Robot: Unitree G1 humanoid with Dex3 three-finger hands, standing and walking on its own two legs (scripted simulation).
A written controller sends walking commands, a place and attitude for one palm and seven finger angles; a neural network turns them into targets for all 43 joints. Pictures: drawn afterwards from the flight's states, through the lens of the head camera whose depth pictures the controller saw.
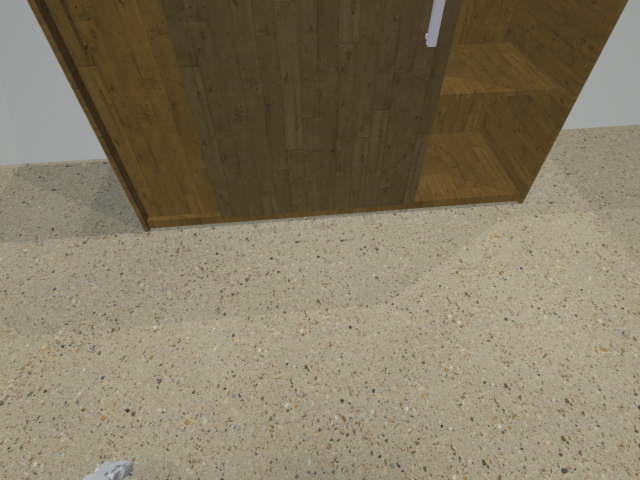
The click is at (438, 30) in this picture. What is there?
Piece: wardrobe's sliding door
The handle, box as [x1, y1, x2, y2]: [425, 0, 445, 46]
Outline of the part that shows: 445,0 434,0 429,28 428,32 425,34 426,44 428,46 435,46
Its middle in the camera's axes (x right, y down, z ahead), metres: +0.33 -0.68 +1.09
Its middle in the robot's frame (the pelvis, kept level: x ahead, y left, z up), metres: +1.31 -0.27 +0.12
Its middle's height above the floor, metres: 0.89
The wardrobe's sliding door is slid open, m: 0.51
